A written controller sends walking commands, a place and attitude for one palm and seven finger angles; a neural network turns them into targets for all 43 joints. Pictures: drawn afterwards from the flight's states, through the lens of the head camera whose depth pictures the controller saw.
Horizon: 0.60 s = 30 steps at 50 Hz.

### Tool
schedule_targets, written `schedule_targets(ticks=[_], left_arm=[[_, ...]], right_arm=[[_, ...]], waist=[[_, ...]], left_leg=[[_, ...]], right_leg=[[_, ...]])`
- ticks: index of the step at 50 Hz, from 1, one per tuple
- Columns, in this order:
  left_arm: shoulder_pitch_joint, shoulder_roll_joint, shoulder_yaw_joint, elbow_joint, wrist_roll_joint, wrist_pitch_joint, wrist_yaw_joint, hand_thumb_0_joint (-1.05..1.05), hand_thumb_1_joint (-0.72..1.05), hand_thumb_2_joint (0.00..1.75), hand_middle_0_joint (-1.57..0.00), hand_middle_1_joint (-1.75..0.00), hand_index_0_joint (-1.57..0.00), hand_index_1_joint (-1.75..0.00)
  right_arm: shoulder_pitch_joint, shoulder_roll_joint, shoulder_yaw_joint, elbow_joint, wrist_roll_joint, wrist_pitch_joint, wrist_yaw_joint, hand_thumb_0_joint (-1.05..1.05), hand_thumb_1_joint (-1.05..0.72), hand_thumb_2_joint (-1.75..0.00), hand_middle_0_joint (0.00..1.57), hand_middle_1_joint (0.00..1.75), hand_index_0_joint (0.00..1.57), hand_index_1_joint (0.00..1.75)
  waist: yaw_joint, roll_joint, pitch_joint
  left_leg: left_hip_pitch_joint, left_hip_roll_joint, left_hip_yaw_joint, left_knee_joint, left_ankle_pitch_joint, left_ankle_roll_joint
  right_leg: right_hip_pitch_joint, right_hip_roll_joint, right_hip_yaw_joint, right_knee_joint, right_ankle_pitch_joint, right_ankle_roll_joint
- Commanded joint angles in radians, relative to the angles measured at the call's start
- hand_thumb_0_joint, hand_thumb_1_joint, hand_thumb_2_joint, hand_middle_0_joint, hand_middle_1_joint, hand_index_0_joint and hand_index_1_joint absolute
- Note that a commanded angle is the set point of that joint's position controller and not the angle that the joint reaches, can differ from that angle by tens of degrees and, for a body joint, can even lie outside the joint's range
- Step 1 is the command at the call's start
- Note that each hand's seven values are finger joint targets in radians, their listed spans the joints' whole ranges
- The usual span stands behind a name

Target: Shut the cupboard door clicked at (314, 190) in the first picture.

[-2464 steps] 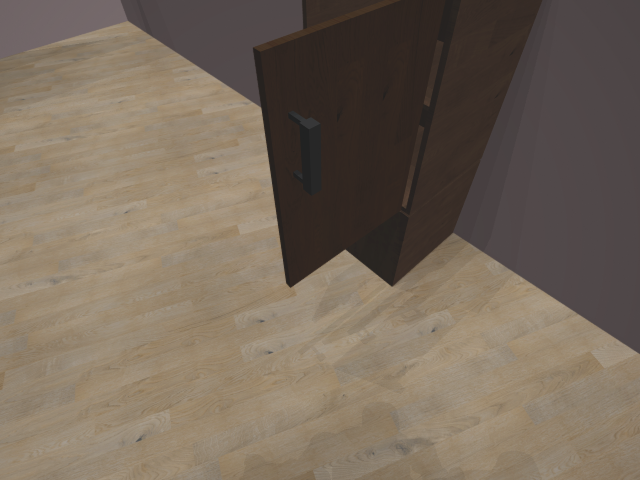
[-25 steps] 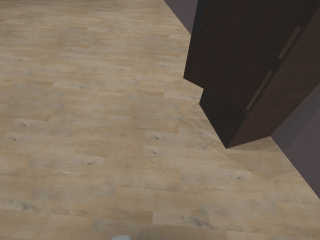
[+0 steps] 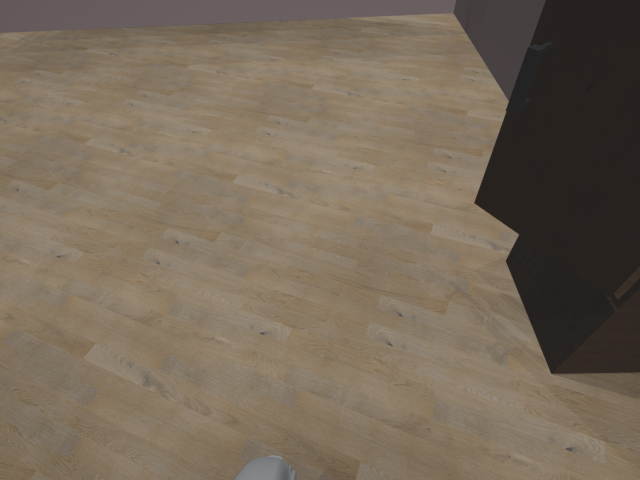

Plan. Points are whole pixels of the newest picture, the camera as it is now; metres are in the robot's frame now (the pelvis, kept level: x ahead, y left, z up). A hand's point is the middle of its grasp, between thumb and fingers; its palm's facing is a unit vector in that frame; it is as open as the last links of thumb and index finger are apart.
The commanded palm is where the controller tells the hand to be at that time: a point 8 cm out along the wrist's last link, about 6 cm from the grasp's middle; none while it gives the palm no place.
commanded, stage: walk to a spot facing it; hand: left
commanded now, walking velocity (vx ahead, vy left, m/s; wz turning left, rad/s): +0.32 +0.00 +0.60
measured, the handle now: (530, 78) +0.88 -0.42 +0.06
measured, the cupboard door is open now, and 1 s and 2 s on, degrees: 35 35 35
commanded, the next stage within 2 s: turn to face it in 0.44 s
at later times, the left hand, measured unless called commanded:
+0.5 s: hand out of the picture +0.06 +0.26 -0.19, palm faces +0.35 -0.91 -0.21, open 7.4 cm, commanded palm none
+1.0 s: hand (175, 370) +0.33 +0.28 -0.18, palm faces +0.13 -0.97 -0.21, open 7.4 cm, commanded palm none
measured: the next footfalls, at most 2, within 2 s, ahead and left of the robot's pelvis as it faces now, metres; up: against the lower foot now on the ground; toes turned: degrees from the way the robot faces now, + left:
left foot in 0.34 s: +0.22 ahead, +0.18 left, +0.00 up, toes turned +22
right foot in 0.80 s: +0.39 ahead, +0.00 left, +0.00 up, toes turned +7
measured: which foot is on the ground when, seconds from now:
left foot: up 0.00-0.32, down 0.34-0.82, up 0.84-1.00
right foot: down 0.00-0.34, up 0.36-0.78, down 0.80-1.00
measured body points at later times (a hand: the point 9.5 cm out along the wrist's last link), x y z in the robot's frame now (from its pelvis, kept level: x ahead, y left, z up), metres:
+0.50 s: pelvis +0.15 +0.08 -0.02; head +0.18 +0.10 +0.43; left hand +0.05 +0.31 -0.17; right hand +0.34 -0.11 -0.15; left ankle +0.18 +0.16 -0.75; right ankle +0.15 -0.08 -0.66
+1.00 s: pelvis +0.28 +0.10 -0.01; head +0.35 +0.10 +0.43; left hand +0.32 +0.33 -0.16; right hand +0.35 -0.14 -0.17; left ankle +0.24 +0.21 -0.68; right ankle +0.35 +0.00 -0.75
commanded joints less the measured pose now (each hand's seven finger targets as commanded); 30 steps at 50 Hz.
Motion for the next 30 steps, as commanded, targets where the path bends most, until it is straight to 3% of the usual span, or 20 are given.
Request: schedule_targets(ticks=[1,5,10,11,13,14,15,16,17,18,19,20,21,23,26,30], left_arm=[[0.028,0.135,0.03,-0.033,-0.008,-0.049,0.007,0.0,0.9,0.9,-0.2,-0.3,-0.2,-0.3],[0.173,0.124,0.024,0.024,-0.005,-0.058,0.015,0.0,0.9,0.9,-0.2,-0.3,-0.2,-0.3],[0.239,0.142,0.025,0.052,0.0,-0.057,0.017,0.0,0.9,0.9,-0.2,-0.3,-0.2,-0.3],[0.243,0.147,0.025,0.059,0.0,-0.057,0.016,0.0,0.9,0.9,-0.2,-0.3,-0.2,-0.3],[0.205,0.178,0.032,0.048,-0.001,-0.057,0.015,0.0,0.9,0.9,-0.2,-0.3,-0.2,-0.3],[0.197,0.192,0.034,0.046,-0.004,-0.057,0.014,0.0,0.9,0.9,-0.2,-0.3,-0.2,-0.3],[0.188,0.2,0.032,0.045,-0.012,-0.053,0.011,0.0,0.9,0.9,-0.2,-0.3,-0.2,-0.3],[0.178,0.177,0.027,0.035,-0.016,-0.052,0.002,0.0,0.9,0.9,-0.2,-0.3,-0.2,-0.3],[0.166,0.126,0.018,-0.012,-0.027,-0.048,-0.013,0.0,0.9,0.9,-0.2,-0.3,-0.2,-0.3],[0.054,0.132,0.011,-0.062,-0.024,-0.038,-0.004,0.0,0.9,0.9,-0.2,-0.3,-0.2,-0.3],[0.019,0.125,0.018,-0.075,-0.022,-0.037,0.002,0.0,0.9,0.9,-0.2,-0.3,-0.2,-0.3],[0.041,0.089,0.02,-0.06,-0.014,-0.037,0.004,0.0,0.9,0.9,-0.2,-0.3,-0.2,-0.3],[0.065,0.085,0.015,-0.024,-0.005,-0.023,0.0,0.0,0.9,0.9,-0.2,-0.3,-0.2,-0.3],[0.123,0.048,0.016,0.016,0.004,0.005,-0.009,0.0,0.9,0.9,-0.2,-0.3,-0.2,-0.3],[0.141,0.029,0.01,0.028,0.003,0.02,-0.014,0.0,0.9,0.9,-0.2,-0.3,-0.2,-0.3],[0.051,0.014,0.003,0.01,-0.002,0.035,-0.009,0.0,0.9,0.9,-0.2,-0.3,-0.2,-0.3]], right_arm=[[-0.092,-0.019,-0.003,-0.103,0.005,-0.034,0.031,0.0,-0.9,-0.9,0.2,0.3,0.2,0.3],[-0.182,0.0,0.016,-0.129,0.004,-0.035,0.032,0.0,-0.9,-0.9,0.2,0.3,0.2,0.3],[-0.318,0.01,0.039,-0.173,0.004,-0.048,0.043,0.0,-0.9,-0.9,0.2,0.3,0.2,0.3],[-0.316,0.009,0.039,-0.174,0.004,-0.051,0.043,0.0,-0.9,-0.9,0.2,0.3,0.2,0.3],[-0.226,-0.011,0.036,-0.154,0.004,-0.061,0.035,0.0,-0.9,-0.9,0.2,0.3,0.2,0.3],[-0.148,-0.026,0.031,-0.132,0.002,-0.065,0.028,0.0,-0.9,-0.9,0.2,0.3,0.2,0.3],[-0.03,-0.059,0.02,-0.098,-0.004,-0.066,0.022,0.0,-0.9,-0.9,0.2,0.3,0.2,0.3],[0.115,-0.145,0.0,-0.066,-0.009,-0.067,0.011,0.0,-0.9,-0.9,0.2,0.3,0.2,0.3],[0.232,-0.28,-0.034,-0.042,-0.011,-0.076,-0.004,0.0,-0.9,-0.9,0.2,0.3,0.2,0.3],[0.267,-0.299,-0.038,-0.028,0.014,-0.072,-0.02,0.0,-0.9,-0.9,0.2,0.3,0.2,0.3],[0.202,-0.271,-0.025,-0.034,0.015,-0.072,-0.028,0.0,-0.9,-0.9,0.2,0.3,0.2,0.3],[0.111,-0.213,-0.006,-0.062,0.011,-0.088,-0.029,0.0,-0.9,-0.9,0.2,0.3,0.2,0.3],[0.014,-0.154,0.013,-0.084,0.012,-0.094,-0.035,0.0,-0.9,-0.9,0.2,0.3,0.2,0.3],[-0.049,-0.082,0.034,-0.082,0.007,-0.099,-0.041,0.0,-0.9,-0.9,0.2,0.3,0.2,0.3],[-0.042,-0.068,0.036,-0.052,0.01,-0.101,-0.043,0.0,-0.9,-0.9,0.2,0.3,0.2,0.3],[0.003,-0.036,0.031,-0.022,0.009,-0.096,-0.046,0.0,-0.9,-0.9,0.2,0.3,0.2,0.3]], waist=[[0.001,-0.167,0.113],[0.046,-0.184,0.075],[0.085,-0.179,0.1],[0.079,-0.202,0.099],[0.029,-0.208,0.054],[-0.006,-0.201,0.006],[-0.068,-0.165,-0.061],[-0.141,-0.051,-0.168],[-0.174,0.208,-0.284],[-0.184,0.095,-0.297],[-0.139,-0.005,-0.182],[-0.092,0.003,-0.103],[-0.05,0.062,-0.035],[0.004,0.078,0.05],[0.035,0.086,0.044],[0.03,0.044,0.076]], left_leg=[[-0.18,0.076,0.024,0.066,0.15,-0.018],[-0.22,0.086,0.076,-0.06,0.138,-0.008],[-0.166,0.087,0.141,-0.324,0.107,0.025],[-0.122,0.078,0.152,-0.377,0.085,0.037],[0.049,0.027,0.196,-0.438,0.035,0.075],[0.185,-0.014,0.227,-0.464,0.03,0.092],[0.394,-0.035,0.226,-0.533,0.093,0.105],[0.709,0.072,0.089,-0.572,0.132,0.146],[0.948,0.403,-0.422,-0.639,0.274,0.284],[0.943,0.479,-0.516,-0.74,0.39,0.327],[0.792,0.484,-0.416,-0.763,0.345,0.318],[0.608,0.435,-0.32,-0.789,0.216,0.271],[0.456,0.386,-0.253,-0.83,0.105,0.229],[0.265,0.312,-0.168,-0.884,0.048,0.203],[0.23,0.262,-0.117,-0.924,0.012,0.203],[0.261,0.259,-0.049,-0.945,0.075,0.191]], right_leg=[[0.055,-0.227,0.061,-0.284,0.034,-0.052],[0.241,-0.241,-0.032,-0.208,0.416,-0.049],[0.309,-0.281,-0.087,-0.163,0.579,-0.063],[0.309,-0.287,-0.092,-0.138,0.638,-0.064],[0.278,-0.303,-0.13,-0.025,0.84,-0.061],[0.24,-0.291,-0.163,0.078,0.913,-0.05],[0.138,-0.265,-0.198,0.243,0.835,-0.026],[-0.094,-0.233,-0.187,0.489,0.546,0.009],[-0.436,-0.056,-0.145,0.838,-0.229,0.059],[-0.537,-0.04,0.02,0.966,-0.287,0.041],[-0.544,-0.085,0.059,0.984,-0.229,0.034],[-0.516,-0.095,0.062,0.945,-0.186,0.033],[-0.472,-0.125,0.089,0.882,-0.133,0.037],[-0.363,-0.119,0.086,0.756,-0.082,0.041],[-0.319,-0.089,0.063,0.617,-0.009,0.041],[-0.322,-0.061,0.067,0.439,0.101,0.044]])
